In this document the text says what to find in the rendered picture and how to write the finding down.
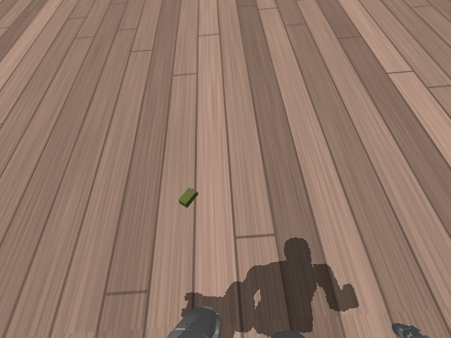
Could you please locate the right robot hand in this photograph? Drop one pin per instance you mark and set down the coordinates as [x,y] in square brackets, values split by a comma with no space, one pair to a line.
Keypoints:
[405,331]

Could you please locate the small box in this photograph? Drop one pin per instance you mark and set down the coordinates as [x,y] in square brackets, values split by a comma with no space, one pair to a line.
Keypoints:
[187,198]

